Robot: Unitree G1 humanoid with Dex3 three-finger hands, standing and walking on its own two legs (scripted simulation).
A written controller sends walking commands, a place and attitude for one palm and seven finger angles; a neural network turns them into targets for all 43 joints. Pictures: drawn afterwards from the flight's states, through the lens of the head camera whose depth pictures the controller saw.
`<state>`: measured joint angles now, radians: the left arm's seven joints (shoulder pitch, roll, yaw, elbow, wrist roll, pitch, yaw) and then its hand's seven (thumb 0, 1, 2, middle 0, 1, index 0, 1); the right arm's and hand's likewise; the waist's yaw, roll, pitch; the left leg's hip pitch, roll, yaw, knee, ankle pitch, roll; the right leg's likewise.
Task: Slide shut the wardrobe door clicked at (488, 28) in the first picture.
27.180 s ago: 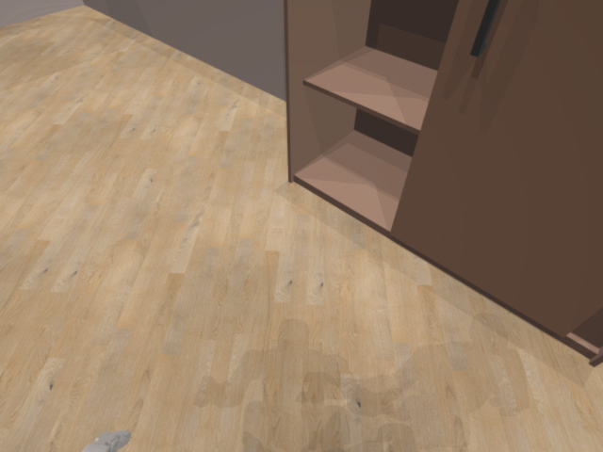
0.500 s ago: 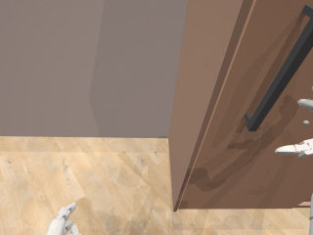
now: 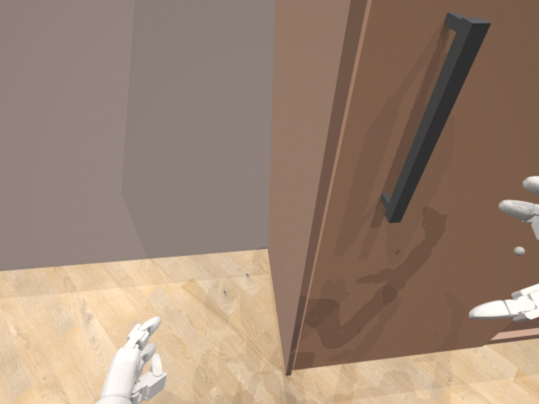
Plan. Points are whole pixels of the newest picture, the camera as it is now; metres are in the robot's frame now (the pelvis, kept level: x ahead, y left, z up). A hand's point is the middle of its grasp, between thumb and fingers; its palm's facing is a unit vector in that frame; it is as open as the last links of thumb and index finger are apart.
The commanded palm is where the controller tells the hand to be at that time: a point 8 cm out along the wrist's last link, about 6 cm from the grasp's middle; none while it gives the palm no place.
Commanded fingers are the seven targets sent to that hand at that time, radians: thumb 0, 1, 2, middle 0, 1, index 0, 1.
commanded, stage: draw the hand back to the body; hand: right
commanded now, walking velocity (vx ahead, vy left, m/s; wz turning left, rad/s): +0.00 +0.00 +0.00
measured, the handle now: (418, 135) +0.39 -0.22 +0.24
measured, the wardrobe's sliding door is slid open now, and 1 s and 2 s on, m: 0.00 0.00 0.00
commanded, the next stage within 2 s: step back with the hand held close in 1.56 s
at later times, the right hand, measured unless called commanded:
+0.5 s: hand (504, 275) +0.21 -0.26 +0.18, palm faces +0.08 +0.99 -0.08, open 14.5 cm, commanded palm +0.17 -0.31 +0.19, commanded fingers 0.00 0.30 -0.32 0.24 1.00 0.24 1.00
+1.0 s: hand (504, 270) +0.21 -0.27 +0.18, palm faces +0.44 +0.82 -0.37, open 10.6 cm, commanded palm +0.16 -0.30 +0.19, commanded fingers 0.00 -0.61 -0.76 0.21 0.47 0.21 0.47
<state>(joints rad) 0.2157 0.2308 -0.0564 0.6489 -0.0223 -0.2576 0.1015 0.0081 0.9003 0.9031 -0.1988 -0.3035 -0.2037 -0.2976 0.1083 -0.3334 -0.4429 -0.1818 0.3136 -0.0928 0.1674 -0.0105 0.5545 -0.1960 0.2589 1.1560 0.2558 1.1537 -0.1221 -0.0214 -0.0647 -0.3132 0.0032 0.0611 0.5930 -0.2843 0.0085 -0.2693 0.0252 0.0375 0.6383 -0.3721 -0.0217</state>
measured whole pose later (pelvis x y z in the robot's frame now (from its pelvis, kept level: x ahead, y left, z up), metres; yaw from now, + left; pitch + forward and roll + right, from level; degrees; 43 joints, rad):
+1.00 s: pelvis +0.00 -0.01 +0.01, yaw +2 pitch -3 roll +1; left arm 0.24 0.22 0.00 0.68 0.01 -0.18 0.06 0.01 0.90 0.90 -0.20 -0.30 -0.20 -0.30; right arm 0.37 -0.36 -0.34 -0.33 0.06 -0.12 -0.10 0.00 -0.26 -0.59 0.24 0.68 0.23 0.68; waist -0.07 -0.05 -0.01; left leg -0.18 0.00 0.02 0.46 -0.22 0.00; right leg -0.12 0.02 0.00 0.49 -0.31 -0.03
